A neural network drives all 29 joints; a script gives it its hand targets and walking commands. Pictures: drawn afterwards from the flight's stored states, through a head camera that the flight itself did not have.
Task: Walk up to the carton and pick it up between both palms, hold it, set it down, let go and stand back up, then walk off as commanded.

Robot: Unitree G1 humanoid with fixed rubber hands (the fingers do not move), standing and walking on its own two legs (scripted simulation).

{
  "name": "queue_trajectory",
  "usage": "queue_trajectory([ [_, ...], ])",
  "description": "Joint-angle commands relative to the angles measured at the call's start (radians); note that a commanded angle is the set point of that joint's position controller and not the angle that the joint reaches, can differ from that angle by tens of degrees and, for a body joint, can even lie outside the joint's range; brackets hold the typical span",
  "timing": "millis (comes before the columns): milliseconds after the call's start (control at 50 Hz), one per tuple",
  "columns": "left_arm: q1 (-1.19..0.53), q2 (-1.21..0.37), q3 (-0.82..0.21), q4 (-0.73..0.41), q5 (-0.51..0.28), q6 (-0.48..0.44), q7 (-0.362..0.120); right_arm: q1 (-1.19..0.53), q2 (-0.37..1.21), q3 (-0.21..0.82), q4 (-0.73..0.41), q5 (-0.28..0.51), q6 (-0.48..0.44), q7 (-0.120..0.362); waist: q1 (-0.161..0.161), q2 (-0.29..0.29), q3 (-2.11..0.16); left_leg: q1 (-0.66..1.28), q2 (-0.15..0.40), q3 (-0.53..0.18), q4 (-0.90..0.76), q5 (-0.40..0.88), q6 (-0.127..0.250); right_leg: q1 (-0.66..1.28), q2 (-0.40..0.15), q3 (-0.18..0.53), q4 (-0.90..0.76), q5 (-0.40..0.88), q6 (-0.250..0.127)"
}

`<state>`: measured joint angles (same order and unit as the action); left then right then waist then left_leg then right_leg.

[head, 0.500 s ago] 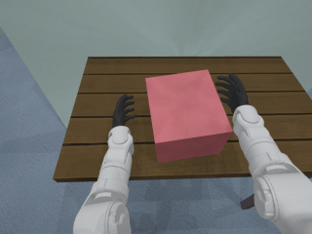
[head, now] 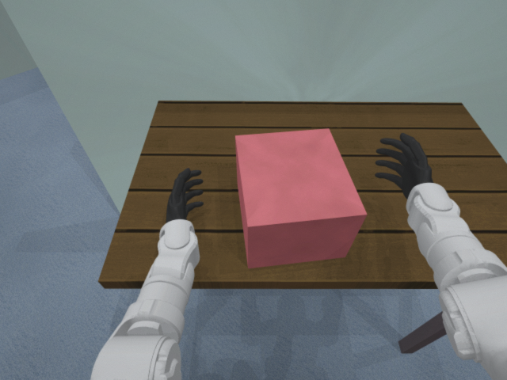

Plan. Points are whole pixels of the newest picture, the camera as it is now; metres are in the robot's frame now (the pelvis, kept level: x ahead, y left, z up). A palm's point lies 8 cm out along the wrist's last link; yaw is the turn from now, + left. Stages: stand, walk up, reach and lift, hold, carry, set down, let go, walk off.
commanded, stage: set down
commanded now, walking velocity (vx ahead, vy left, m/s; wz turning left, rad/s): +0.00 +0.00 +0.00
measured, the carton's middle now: (289, 196) +0.45 -0.01 +0.01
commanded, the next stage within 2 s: none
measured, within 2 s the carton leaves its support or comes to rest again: neither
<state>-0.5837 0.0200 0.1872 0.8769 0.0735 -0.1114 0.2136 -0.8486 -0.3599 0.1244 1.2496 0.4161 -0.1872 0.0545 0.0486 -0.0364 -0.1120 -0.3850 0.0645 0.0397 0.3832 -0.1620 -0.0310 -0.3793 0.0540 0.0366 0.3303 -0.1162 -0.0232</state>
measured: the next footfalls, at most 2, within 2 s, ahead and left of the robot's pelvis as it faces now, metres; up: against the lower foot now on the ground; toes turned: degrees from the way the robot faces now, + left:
none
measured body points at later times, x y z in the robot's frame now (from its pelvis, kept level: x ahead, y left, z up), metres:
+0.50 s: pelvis -0.01 -0.01 +0.00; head +0.00 +0.01 +0.45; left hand +0.31 +0.20 +0.03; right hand +0.37 -0.21 +0.06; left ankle +0.01 +0.14 -0.74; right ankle +0.02 -0.10 -0.74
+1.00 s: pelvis +0.00 -0.01 +0.00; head -0.01 +0.00 +0.45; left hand +0.24 +0.20 +0.05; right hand +0.30 -0.22 +0.06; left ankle +0.01 +0.14 -0.74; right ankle +0.02 -0.10 -0.74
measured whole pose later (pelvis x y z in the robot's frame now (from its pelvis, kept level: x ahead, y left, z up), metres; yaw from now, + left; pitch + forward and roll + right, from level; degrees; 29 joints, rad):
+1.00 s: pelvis +0.00 -0.01 +0.00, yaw +0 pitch +1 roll +0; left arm 0.15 0.01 0.08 -0.07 0.04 0.22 0.15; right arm -0.02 -0.37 0.07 0.31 0.35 -0.06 0.12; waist 0.05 -0.04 -0.05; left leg -0.19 0.06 0.04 0.31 -0.14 -0.03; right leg -0.22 0.05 0.04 0.33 -0.14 -0.04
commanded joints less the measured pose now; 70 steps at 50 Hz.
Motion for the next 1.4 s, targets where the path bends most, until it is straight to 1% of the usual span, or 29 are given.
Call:
queue_trajectory([
  [0, -0.318, 0.078, -0.098, -0.094, -0.126, -0.046, -0.019, -0.296, -0.082, 0.06, -0.145, 0.035, -0.01, 0.039, 0.109, -0.003, -0.392, 0.087, -0.03, 0.055, 0.018, 0.114, 0.0, 0.14, 0.01, -0.002, 0.033, 0.032, -0.029],
  [40, -0.307, 0.106, -0.068, -0.067, -0.107, -0.045, -0.027, -0.258, -0.082, 0.04, -0.138, 0.019, 0.0, 0.032, 0.092, 0.0, -0.371, 0.084, -0.037, 0.056, -0.001, 0.084, 0.007, 0.173, 0.001, 0.005, 0.025, 0.018, -0.027],
  [60, -0.226, 0.098, -0.058, -0.184, -0.101, -0.054, -0.022, -0.199, -0.092, 0.04, -0.239, 0.019, -0.022, 0.03, 0.104, -0.013, -0.452, 0.105, -0.035, 0.049, 0.003, 0.151, 0.005, 0.228, 0.009, 0.003, 0.041, 0.111, -0.019],
  [80, -0.256, 0.098, -0.066, -0.124, -0.107, -0.043, -0.035, -0.219, -0.097, 0.03, -0.179, 0.01, -0.015, 0.031, 0.077, -0.011, -0.402, 0.091, -0.04, 0.047, -0.004, 0.105, 0.004, 0.215, 0.001, 0.005, 0.03, 0.072, -0.015],
  [180, -0.101, 0.056, -0.093, -0.274, -0.075, -0.001, -0.046, -0.075, -0.15, -0.033, -0.206, -0.016, -0.04, 0.039, 0.038, 0.042, -0.347, 0.254, -0.036, 0.023, -0.017, 0.243, -0.024, 0.209, 0.031, -0.032, 0.004, 0.157, -0.024],
  [260, 0.048, 0.025, -0.12, -0.46, -0.075, 0.04, -0.072, 0.047, -0.154, -0.012, -0.384, -0.006, -0.077, 0.041, 0.02, 0.029, -0.429, 0.352, -0.04, 0.01, -0.007, 0.44, -0.031, 0.309, 0.041, -0.034, 0.009, 0.384, -0.019],
  [320, 0.08, 0.031, -0.135, -0.575, -0.058, 0.06, -0.074, 0.12, -0.153, -0.043, -0.441, -0.021, -0.072, 0.058, 0.002, 0.068, -0.395, 0.39, -0.046, 0.002, -0.019, 0.402, -0.028, 0.263, 0.042, -0.041, -0.016, 0.249, -0.031],
  [380, 0.084, 0.056, -0.143, -0.638, -0.096, 0.068, -0.067, 0.112, -0.14, -0.073, -0.62, -0.038, -0.06, 0.061, 0.005, -0.002, -0.356, 0.319, -0.053, 0.013, -0.043, 0.259, -0.004, 0.273, 0.03, -0.021, -0.024, 0.132, -0.022],
  [420, 0.147, 0.031, -0.171, -0.675, -0.11, 0.079, -0.062, 0.199, -0.118, -0.08, -0.637, -0.047, -0.043, 0.069, -0.003, -0.01, -0.338, 0.322, -0.053, 0.013, -0.055, 0.191, 0.006, 0.24, 0.019, -0.023, -0.039, 0.047, -0.033],
  [440, 0.049, 0.039, -0.194, -0.626, -0.125, 0.095, -0.065, 0.146, -0.121, -0.112, -0.605, -0.072, -0.025, 0.069, -0.039, -0.003, -0.298, 0.3, -0.053, 0.01, -0.066, 0.097, 0.009, 0.203, 0.012, -0.026, -0.049, -0.039, -0.038],
  [460, 0.072, 0.043, -0.18, -0.66, -0.121, 0.107, -0.053, 0.167, -0.134, -0.111, -0.655, -0.074, -0.011, 0.075, -0.014, -0.002, -0.289, 0.292, -0.049, 0.006, -0.088, 0.045, 0.013, 0.189, 0.006, -0.023, -0.056, -0.101, -0.041],
  [500, 0.077, 0.036, -0.199, -0.645, -0.14, 0.127, -0.045, 0.188, -0.125, -0.14, -0.659, -0.093, 0.012, 0.079, -0.027, -0.032, -0.25, 0.255, -0.048, -0.004, -0.108, -0.072, 0.028, 0.173, 0.001, -0.014, -0.057, -0.195, -0.046],
  [580, 0.141, 0.052, -0.164, -0.706, -0.107, 0.188, -0.026, 0.269, -0.125, -0.153, -0.7, -0.091, 0.045, 0.075, -0.01, -0.037, -0.241, 0.254, -0.053, -0.012, -0.113, -0.08, 0.037, 0.224, -0.006, 0.001, -0.054, -0.179, -0.038],
  [620, 0.267, 0.023, -0.178, -0.798, -0.102, 0.216, -0.034, 0.38, -0.149, -0.169, -0.756, -0.093, 0.046, 0.076, -0.026, -0.046, -0.232, 0.319, -0.051, -0.011, -0.104, 0.062, 0.03, 0.261, 0.001, -0.013, -0.057, -0.055, -0.027],
  [640, 0.326, 0.0, -0.196, -0.816, -0.095, 0.243, -0.044, 0.453, -0.161, -0.188, -0.743, -0.096, 0.051, 0.075, -0.07, -0.036, -0.234, 0.361, -0.05, -0.02, -0.106, 0.1, 0.022, 0.269, 0.01, -0.029, -0.059, 0.008, -0.031],
  [700, 0.373, 0.011, -0.148, -0.869, -0.066, 0.287, -0.057, 0.472, -0.153, -0.171, -0.875, -0.1, 0.075, 0.071, -0.02, -0.038, -0.192, 0.344, -0.066, 0.001, -0.106, 0.146, 0.03, 0.28, 0.01, -0.022, -0.072, 0.007, -0.025],
  [720, 0.401, -0.007, -0.176, -0.912, -0.083, 0.297, -0.064, 0.504, -0.161, -0.175, -0.922, -0.097, 0.079, 0.07, -0.043, -0.033, -0.187, 0.342, -0.063, -0.009, -0.108, 0.152, 0.033, 0.278, 0.008, -0.024, -0.068, 0.035, -0.021],
  [760, 0.474, 0.025, -0.153, -0.96, -0.072, 0.302, -0.079, 0.587, -0.126, -0.146, -0.996, -0.085, 0.081, 0.057, -0.027, -0.065, -0.158, 0.343, -0.078, 0.006, -0.1, 0.208, 0.045, 0.329, -0.009, -0.005, -0.074, 0.101, -0.004],
  [780, 0.487, 0.004, -0.198, -1.035, -0.096, 0.307, -0.08, 0.602, -0.143, -0.184, -1.023, -0.077, 0.081, 0.061, -0.069, -0.032, -0.174, 0.369, -0.075, -0.006, -0.095, 0.221, 0.036, 0.315, 0.0, -0.016, -0.062, 0.131, -0.014],
  [840, 0.635, -0.009, -0.176, -1.074, -0.071, 0.318, -0.086, 0.748, -0.131, -0.169, -1.072, -0.074, 0.091, 0.061, -0.055, -0.054, -0.124, 0.403, -0.076, -0.009, -0.1, 0.276, 0.04, 0.32, 0.001, -0.014, -0.073, 0.174, -0.02],
  [880, 0.467, 0.038, -0.186, -1.072, -0.105, 0.308, -0.094, 0.63, -0.109, -0.176, -1.083, -0.091, 0.104, 0.047, -0.079, -0.046, -0.108, 0.338, -0.088, 0.008, -0.103, 0.16, 0.048, 0.29, -0.02, -0.002, -0.077, 0.093, -0.008],
  [900, 0.628, 0.019, -0.189, -1.16, -0.098, 0.303, -0.082, 0.75, -0.122, -0.189, -1.155, -0.088, 0.097, 0.05, -0.063, -0.059, -0.104, 0.352, -0.085, -0.004, -0.11, 0.202, 0.048, 0.328, -0.014, -0.002, -0.073, 0.13, -0.018],
  [980, 0.744, 0.015, -0.208, -1.256, -0.105, 0.295, -0.07, 0.882, -0.117, -0.21, -1.239, -0.086, 0.094, 0.054, -0.07, -0.042, -0.108, 0.428, -0.08, -0.011, -0.109, 0.231, 0.045, 0.293, -0.009, -0.023, -0.085, 0.096, -0.022],
  [1100, 0.805, 0.065, -0.222, -1.269, -0.148, 0.329, -0.063, 0.959, -0.082, -0.228, -1.328, -0.112, 0.134, 0.035, -0.078, -0.075, -0.002, 0.397, -0.076, 0.006, -0.133, 0.043, 0.054, 0.244, -0.031, -0.004, -0.113, -0.098, -0.024],
  [1120, 0.823, 0.054, -0.226, -1.303, -0.143, 0.335, -0.053, 0.99, -0.082, -0.226, -1.338, -0.108, 0.136, 0.037, -0.07, -0.036, 0.011, 0.401, -0.075, 0.009, -0.14, 0.055, 0.04, 0.228, -0.022, -0.016, -0.114, -0.1, -0.029],
  [1180, 0.769, 0.086, -0.218, -1.29, -0.175, 0.356, -0.042, 0.941, -0.075, -0.243, -1.401, -0.124, 0.162, 0.029, -0.051, -0.063, 0.021, 0.376, -0.069, 0.009, -0.148, -0.035, 0.053, 0.191, -0.043, 0.012, -0.126, -0.205, -0.022],
  [1280, 0.813, 0.073, -0.233, -1.292, -0.175, 0.415, -0.035, 1.021, -0.067, -0.257, -1.365, -0.134, 0.218, 0.022, -0.07, -0.019, 0.082, 0.392, -0.048, 0.005, -0.165, -0.069, 0.037, 0.155, -0.03, -0.005, -0.123, -0.196, -0.027],
  [1340, 0.835, 0.076, -0.239, -1.256, -0.187, 0.439, -0.058, 1.056, -0.051, -0.261, -1.365, -0.137, 0.239, 0.018, -0.086, -0.059, 0.089, 0.409, -0.056, 0.016, -0.153, -0.06, 0.047, 0.154, -0.04, 0.006, -0.134, -0.198, -0.011],
  [1380, 0.855, 0.091, -0.235, -1.331, -0.181, 0.43, -0.047, 1.084, -0.072, -0.266, -1.417, -0.126, 0.233, 0.019, -0.075, -0.014, 0.053, 0.422, -0.06, 0.017, -0.139, -0.009, 0.03, 0.171, -0.031, 0.0, -0.118, -0.146, -0.016],
])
